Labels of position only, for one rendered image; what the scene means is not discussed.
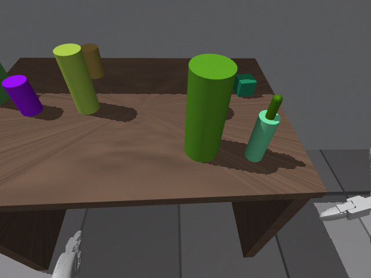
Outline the desk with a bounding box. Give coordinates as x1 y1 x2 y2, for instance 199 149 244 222
0 58 327 270

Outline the right robot hand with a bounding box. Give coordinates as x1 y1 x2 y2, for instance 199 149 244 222
319 148 371 221

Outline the left robot hand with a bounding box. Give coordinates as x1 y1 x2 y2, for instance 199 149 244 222
52 231 83 278

